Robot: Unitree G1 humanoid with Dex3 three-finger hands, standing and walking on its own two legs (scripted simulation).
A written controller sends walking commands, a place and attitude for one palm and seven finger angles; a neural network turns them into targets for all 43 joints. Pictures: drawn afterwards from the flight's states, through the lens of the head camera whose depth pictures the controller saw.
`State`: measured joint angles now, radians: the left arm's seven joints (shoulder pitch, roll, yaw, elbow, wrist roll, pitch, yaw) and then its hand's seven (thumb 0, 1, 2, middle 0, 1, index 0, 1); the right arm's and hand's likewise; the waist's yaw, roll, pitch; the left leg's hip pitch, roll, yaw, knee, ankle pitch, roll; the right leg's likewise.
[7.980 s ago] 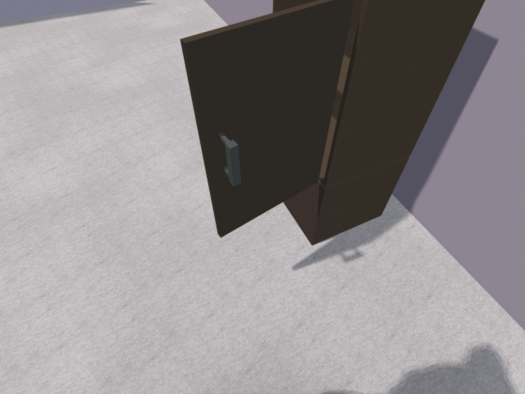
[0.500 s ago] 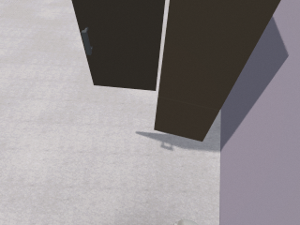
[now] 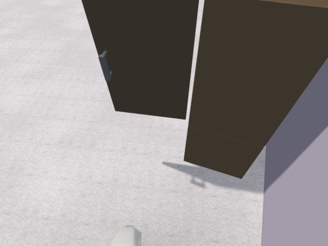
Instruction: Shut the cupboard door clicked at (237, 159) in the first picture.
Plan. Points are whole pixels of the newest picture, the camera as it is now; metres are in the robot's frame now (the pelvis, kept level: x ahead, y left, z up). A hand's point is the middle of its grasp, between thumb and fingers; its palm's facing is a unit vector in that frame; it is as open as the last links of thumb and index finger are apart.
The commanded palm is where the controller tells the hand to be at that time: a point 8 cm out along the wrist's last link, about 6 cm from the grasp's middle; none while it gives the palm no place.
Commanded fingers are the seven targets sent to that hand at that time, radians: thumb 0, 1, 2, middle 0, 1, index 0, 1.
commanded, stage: take the last steps up to it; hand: left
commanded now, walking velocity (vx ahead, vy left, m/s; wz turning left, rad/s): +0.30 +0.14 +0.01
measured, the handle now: (106, 65) +0.79 +0.31 -0.03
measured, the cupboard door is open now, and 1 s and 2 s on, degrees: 100 100 100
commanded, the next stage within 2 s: come to a stop and stand still in 0.56 s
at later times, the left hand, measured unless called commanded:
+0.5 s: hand (85, 197) +0.27 +0.28 -0.17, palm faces +0.00 -0.98 -0.19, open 7.4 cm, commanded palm none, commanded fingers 0.00 0.90 0.90 -0.20 -0.30 -0.20 -0.30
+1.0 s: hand (85, 184) +0.33 +0.31 -0.20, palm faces +0.00 -0.98 -0.21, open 7.3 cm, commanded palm none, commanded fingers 0.00 0.90 0.90 -0.20 -0.30 -0.20 -0.30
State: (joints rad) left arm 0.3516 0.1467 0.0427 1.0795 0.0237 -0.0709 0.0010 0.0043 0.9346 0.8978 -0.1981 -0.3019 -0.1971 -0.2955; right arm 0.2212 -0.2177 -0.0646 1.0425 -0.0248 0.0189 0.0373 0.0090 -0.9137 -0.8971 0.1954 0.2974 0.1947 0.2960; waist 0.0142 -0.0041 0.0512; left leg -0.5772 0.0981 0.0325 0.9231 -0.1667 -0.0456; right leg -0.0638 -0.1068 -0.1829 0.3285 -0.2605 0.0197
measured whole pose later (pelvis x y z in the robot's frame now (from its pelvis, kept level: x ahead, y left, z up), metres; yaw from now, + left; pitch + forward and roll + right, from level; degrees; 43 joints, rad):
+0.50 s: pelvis +0.17 +0.10 -0.01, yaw -2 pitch +0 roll +2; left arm 0.15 0.18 0.06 0.99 0.03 -0.01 -0.01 0.01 0.92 0.90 -0.19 -0.30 -0.19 -0.29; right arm 0.27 -0.18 -0.04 1.04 -0.03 -0.06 -0.01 -0.01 -0.94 -0.90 0.20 0.30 0.20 0.30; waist 0.00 -0.03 0.04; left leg -0.15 -0.04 0.19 0.35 -0.21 0.07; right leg -0.52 -0.10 -0.09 0.87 -0.28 0.00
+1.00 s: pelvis +0.28 +0.12 -0.02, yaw -3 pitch -1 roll +0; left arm 0.21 0.21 0.05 1.03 0.01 0.05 0.03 0.00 0.93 0.90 -0.20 -0.30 -0.20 -0.30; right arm 0.21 -0.14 -0.03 1.04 -0.02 0.02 -0.03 0.01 -0.93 -0.90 0.20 0.30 0.20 0.30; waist 0.01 -0.04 0.08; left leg -0.34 0.03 0.07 0.58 -0.23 0.02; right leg -0.32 -0.03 -0.04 0.84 -0.53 0.01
